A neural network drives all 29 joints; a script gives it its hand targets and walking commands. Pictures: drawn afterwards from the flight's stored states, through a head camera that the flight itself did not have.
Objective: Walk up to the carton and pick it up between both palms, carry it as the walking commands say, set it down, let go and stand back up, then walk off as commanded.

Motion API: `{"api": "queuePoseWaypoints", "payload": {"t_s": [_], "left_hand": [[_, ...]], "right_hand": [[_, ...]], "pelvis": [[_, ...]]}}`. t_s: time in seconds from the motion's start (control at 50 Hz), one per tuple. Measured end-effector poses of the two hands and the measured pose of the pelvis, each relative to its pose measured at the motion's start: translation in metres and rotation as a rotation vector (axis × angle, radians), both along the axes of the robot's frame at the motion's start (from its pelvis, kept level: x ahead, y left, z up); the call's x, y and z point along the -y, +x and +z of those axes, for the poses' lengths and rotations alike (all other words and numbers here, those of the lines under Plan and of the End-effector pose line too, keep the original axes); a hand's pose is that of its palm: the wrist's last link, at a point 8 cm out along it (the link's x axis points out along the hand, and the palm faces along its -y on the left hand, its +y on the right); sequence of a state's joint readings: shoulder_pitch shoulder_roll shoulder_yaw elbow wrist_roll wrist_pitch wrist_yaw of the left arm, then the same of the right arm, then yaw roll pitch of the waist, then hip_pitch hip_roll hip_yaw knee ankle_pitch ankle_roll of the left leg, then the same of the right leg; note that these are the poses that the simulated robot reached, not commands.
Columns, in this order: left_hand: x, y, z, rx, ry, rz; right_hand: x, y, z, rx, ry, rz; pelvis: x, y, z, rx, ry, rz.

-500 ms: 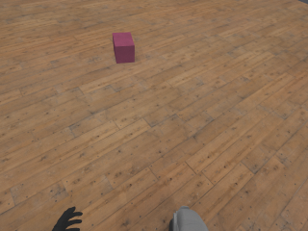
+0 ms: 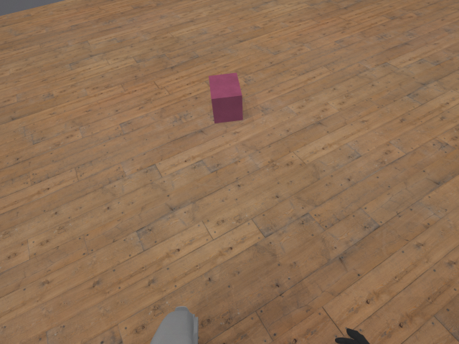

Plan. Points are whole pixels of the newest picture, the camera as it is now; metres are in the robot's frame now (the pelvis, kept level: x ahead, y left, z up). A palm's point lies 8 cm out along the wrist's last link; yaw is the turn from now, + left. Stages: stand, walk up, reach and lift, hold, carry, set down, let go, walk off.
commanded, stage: walk up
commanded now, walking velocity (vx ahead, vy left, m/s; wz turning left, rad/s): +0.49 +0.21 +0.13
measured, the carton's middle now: (225, 97) +1.68 +0.18 -0.69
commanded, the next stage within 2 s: none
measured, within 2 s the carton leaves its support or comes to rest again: neither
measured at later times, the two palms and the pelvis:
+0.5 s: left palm (108, 237) +0.35 +0.33 -0.13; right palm (325, 336) +0.17 -0.15 -0.12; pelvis +0.25 +0.09 +0.00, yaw +2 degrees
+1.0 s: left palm (137, 208) +0.42 +0.27 -0.11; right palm (327, 167) +0.59 -0.22 -0.15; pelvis +0.50 +0.02 +0.00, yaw +2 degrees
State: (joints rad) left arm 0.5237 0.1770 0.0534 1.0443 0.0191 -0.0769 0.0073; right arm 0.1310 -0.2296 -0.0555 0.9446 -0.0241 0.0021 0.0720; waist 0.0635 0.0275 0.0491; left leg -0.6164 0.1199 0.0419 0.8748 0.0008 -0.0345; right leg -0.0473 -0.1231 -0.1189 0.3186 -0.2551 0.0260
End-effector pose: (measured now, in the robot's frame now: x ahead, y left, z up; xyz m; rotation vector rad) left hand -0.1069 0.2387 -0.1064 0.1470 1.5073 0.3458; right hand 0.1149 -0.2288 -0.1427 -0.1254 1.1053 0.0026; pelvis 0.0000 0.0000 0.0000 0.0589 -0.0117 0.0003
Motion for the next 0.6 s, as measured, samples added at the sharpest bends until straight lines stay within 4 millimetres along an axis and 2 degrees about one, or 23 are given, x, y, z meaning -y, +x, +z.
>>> {"api": "queuePoseWaypoints", "payload": {"t_s": [0.1,0.18,0.22,0.26,0.34,0.4,0.44,0.52,0.6], "left_hand": [[-0.021,0.046,-0.014,0.003,-0.023,0.038],[-0.051,0.091,-0.042,-0.021,-0.062,0.04],[-0.067,0.123,-0.056,-0.024,-0.085,0.006],[-0.081,0.174,-0.057,0.034,-0.094,-0.048],[-0.1,0.29,-0.046,0.207,-0.098,-0.154],[-0.104,0.369,-0.036,0.326,-0.099,-0.202],[-0.102,0.411,-0.03,0.381,-0.103,-0.217],[-0.087,0.473,-0.025,0.423,-0.128,-0.239],[-0.062,0.531,-0.022,0.456,-0.153,-0.261]], "right_hand": [[-0.039,0.071,-0.001,0.012,-0.001,0.058],[-0.069,0.136,-0.007,0.066,-0.055,0.071],[-0.076,0.149,-0.009,0.085,-0.089,0.027],[-0.075,0.139,-0.003,0.046,-0.111,-0.025],[-0.065,0.091,0.012,-0.112,-0.168,-0.125],[-0.067,0.062,0.019,-0.23,-0.178,-0.172],[-0.073,0.052,0.022,-0.293,-0.17,-0.191],[-0.08,0.058,0.023,-0.352,-0.144,-0.224],[-0.081,0.086,0.016,-0.386,-0.111,-0.241]], "pelvis": [[-0.028,0.051,-0.008,-0.017,-0.024,0.03],[-0.06,0.1,-0.028,-0.039,-0.055,0.02],[-0.072,0.119,-0.034,-0.035,-0.051,0.015],[-0.08,0.135,-0.028,-0.027,-0.06,0.002],[-0.09,0.172,-0.01,-0.015,-0.093,0.004],[-0.093,0.199,-0.003,-0.003,-0.101,0.025],[-0.092,0.218,0.0,0.004,-0.101,0.035],[-0.085,0.256,0.001,0.007,-0.099,0.033],[-0.073,0.299,-0.002,0.0,-0.092,0.034]]}}
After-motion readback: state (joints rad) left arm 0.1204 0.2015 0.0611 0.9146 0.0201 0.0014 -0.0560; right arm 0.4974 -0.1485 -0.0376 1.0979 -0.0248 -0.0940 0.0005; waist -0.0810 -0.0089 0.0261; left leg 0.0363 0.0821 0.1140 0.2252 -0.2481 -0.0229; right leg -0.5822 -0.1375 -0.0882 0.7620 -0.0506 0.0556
